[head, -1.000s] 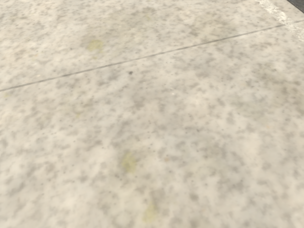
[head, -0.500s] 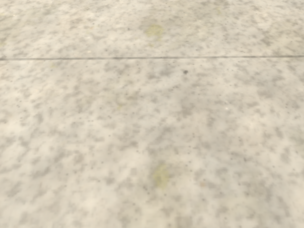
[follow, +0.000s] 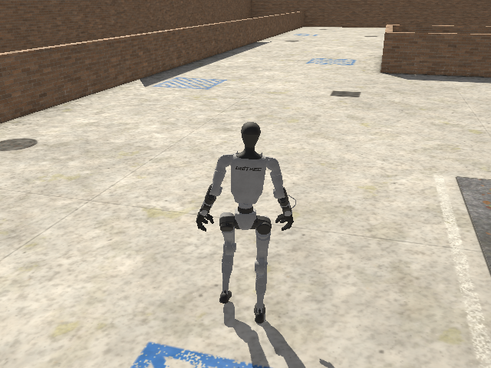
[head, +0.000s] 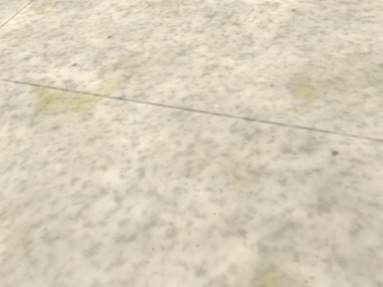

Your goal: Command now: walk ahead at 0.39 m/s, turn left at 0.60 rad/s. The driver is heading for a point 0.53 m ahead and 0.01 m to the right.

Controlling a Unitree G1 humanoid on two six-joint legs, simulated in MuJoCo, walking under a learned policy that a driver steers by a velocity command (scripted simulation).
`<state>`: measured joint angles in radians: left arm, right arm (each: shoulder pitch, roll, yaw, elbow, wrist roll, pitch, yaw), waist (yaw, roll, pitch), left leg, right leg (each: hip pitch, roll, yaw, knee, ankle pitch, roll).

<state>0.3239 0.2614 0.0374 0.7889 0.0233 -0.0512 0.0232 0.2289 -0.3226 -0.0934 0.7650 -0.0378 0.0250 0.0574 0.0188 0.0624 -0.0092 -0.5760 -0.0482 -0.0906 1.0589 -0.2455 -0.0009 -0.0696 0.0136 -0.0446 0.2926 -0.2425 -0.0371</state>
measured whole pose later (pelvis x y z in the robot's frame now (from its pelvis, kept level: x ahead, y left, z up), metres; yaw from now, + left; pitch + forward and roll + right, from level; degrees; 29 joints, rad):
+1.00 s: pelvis +0.47 +0.11 -0.01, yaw +5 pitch -1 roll +0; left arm 0.21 0.22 0.02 0.91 0.01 -0.05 0.00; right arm 0.27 -0.22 -0.01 0.94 -0.02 -0.03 -0.02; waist -0.02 0.01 0.09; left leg -0.40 0.00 -0.02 1.11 -0.42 0.02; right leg -0.29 0.07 -0.08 0.41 -0.11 -0.12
